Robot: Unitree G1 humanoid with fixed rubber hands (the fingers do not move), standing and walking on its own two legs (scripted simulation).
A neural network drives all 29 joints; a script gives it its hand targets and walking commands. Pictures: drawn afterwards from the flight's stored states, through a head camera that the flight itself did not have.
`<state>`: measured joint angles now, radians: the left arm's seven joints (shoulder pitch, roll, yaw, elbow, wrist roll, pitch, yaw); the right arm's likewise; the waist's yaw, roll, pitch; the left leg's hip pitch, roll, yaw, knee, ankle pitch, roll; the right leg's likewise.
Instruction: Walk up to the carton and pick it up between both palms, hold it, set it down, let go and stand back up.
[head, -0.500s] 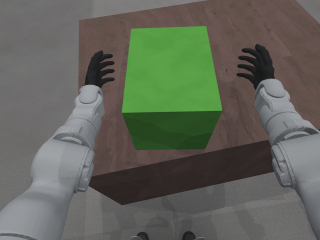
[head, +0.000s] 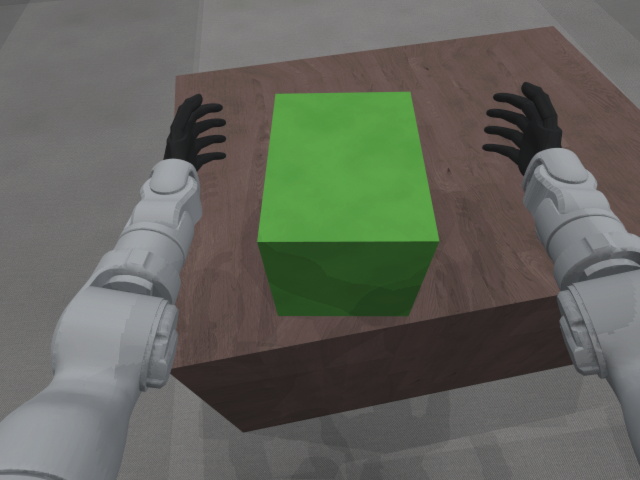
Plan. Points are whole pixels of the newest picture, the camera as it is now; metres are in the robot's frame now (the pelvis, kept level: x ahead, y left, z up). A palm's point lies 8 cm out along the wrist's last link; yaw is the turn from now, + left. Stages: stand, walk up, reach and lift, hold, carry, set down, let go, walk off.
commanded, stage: set down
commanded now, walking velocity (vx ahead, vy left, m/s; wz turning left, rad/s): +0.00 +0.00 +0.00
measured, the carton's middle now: (342, 206) +0.52 +0.00 -0.02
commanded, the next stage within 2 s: none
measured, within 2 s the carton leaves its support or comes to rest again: neither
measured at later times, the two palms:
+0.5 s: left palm (185, 231) +0.40 +0.20 +0.08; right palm (536, 231) +0.40 -0.23 +0.07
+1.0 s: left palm (176, 304) +0.32 +0.22 +0.02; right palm (526, 310) +0.33 -0.22 +0.01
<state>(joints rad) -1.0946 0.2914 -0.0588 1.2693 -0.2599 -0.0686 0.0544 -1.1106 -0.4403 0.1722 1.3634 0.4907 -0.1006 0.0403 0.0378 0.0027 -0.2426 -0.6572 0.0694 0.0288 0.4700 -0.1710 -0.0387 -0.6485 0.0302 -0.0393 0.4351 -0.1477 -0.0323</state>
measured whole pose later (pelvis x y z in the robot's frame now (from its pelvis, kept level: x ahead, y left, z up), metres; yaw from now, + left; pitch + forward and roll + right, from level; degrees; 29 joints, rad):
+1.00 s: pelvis +0.01 +0.00 +0.01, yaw +1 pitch +8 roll +0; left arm -0.33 0.20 0.00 0.87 -0.19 -0.31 0.06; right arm -0.36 -0.30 0.10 0.98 0.38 -0.34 0.04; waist 0.00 0.01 -0.13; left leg -0.40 0.05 0.01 0.48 -0.22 -0.03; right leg -0.40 0.02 -0.03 0.47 -0.21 -0.03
